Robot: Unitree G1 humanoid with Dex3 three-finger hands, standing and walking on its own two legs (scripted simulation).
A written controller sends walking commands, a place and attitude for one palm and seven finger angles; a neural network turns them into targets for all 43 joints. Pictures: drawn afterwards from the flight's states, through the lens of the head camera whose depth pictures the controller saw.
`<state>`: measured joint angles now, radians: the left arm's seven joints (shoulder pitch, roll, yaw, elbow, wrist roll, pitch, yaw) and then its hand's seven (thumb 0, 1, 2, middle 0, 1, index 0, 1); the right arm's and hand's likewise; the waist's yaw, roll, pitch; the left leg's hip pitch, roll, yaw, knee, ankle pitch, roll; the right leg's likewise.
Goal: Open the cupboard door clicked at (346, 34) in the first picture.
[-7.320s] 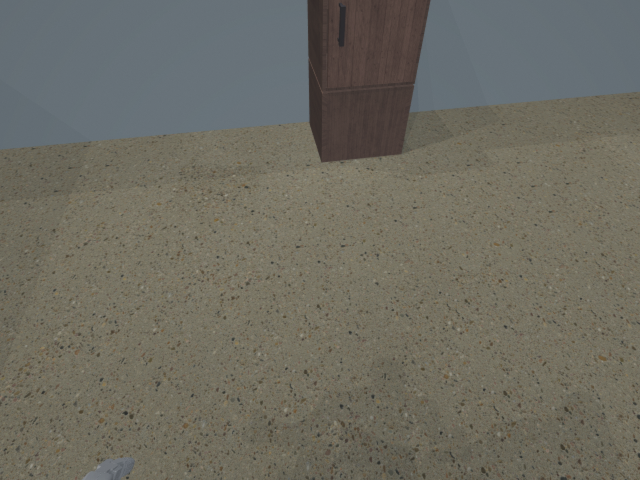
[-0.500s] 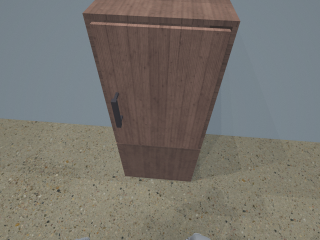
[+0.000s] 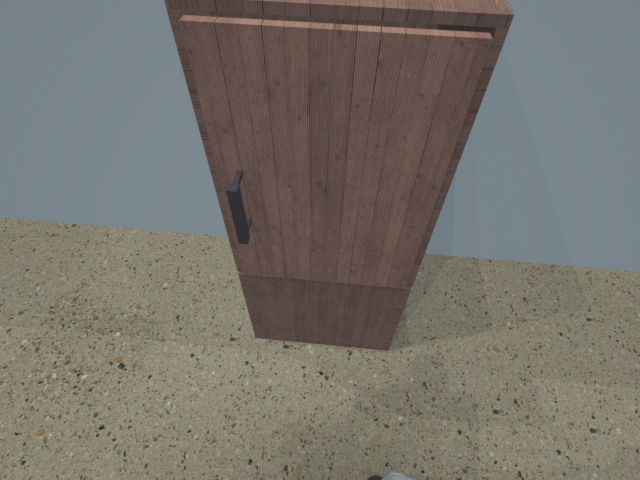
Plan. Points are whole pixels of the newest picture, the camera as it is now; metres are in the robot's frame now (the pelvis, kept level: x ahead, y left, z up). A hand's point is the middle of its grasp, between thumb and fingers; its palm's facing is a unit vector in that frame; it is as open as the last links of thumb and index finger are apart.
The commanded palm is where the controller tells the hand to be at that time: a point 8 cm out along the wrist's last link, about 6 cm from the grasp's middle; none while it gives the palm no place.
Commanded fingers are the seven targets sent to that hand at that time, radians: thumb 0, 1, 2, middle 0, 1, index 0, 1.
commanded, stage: come to a stop and stand still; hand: left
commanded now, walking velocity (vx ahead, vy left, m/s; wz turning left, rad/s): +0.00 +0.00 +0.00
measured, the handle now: (241, 208) +0.58 +0.18 -0.06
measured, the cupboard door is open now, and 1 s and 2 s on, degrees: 0 0 0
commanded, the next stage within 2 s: look again from close up in 0.72 s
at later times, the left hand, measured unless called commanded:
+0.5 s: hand out of the picture -0.05 +0.24 -0.17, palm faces +0.05 -0.98 -0.18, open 7.3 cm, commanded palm none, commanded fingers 0.00 0.90 0.90 -0.20 -0.30 -0.20 -0.30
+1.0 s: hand out of the picture -0.08 +0.22 -0.17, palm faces +0.07 -0.99 -0.15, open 7.3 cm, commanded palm none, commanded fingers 0.00 0.90 0.90 -0.20 -0.30 -0.20 -0.30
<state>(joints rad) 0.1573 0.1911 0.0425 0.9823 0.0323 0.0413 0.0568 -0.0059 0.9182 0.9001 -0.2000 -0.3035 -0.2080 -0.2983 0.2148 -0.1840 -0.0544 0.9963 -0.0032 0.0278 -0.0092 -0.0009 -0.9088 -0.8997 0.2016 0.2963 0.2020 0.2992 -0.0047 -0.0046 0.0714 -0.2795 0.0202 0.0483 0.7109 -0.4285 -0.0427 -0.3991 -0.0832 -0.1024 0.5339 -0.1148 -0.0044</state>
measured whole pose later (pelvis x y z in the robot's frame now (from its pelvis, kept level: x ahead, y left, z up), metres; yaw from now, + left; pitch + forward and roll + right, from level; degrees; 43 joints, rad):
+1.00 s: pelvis -0.06 +0.07 +0.01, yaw +1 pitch -2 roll +0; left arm 0.38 0.12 0.01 1.05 0.03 0.01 0.03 0.00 0.91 0.90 -0.19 -0.30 -0.20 -0.30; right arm 0.31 -0.15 -0.01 1.05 -0.02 0.00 -0.02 0.01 -0.92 -0.90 0.20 0.30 0.21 0.30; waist 0.00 -0.01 -0.01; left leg -0.24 -0.08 0.10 0.45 -0.19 0.10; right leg -0.30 0.00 -0.01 0.47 -0.16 -0.01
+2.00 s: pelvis +0.01 -0.01 +0.01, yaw +0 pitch -1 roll +2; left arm 0.22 0.17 0.03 1.03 0.02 -0.01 0.05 0.01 0.94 0.90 -0.20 -0.30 -0.21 -0.30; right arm 0.23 -0.15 -0.02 1.07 0.00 0.02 -0.04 0.00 -0.91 -0.90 0.20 0.30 0.20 0.30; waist 0.02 -0.03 0.05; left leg -0.27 0.01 0.04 0.63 -0.43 -0.03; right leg -0.23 0.03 -0.07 0.46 -0.22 -0.10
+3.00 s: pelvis +0.03 +0.00 +0.01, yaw -2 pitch +0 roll +1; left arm 0.33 0.11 0.00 1.11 0.01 -0.02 0.04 0.01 0.92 0.90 -0.20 -0.30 -0.20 -0.30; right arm 0.26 -0.14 0.00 1.14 -0.01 -0.02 -0.05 0.01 -0.93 -0.90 0.20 0.30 0.20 0.30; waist 0.01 -0.02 0.03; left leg -0.18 0.06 0.04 0.43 -0.25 -0.05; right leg -0.09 0.06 -0.04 0.40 -0.32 -0.07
